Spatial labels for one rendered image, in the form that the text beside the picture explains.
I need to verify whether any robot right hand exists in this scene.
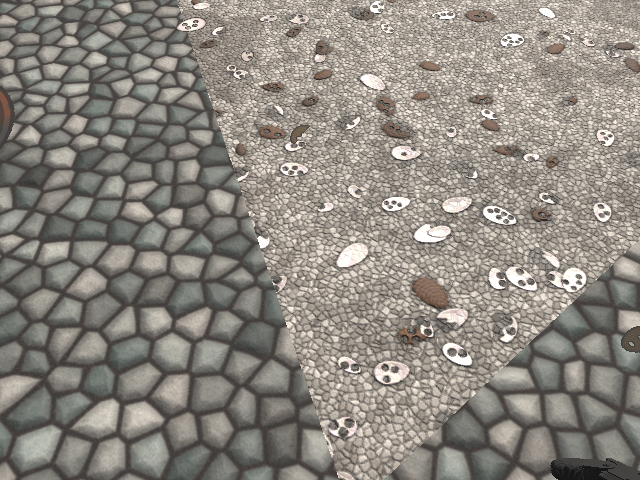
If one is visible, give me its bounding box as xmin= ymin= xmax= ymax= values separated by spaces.
xmin=550 ymin=458 xmax=640 ymax=480

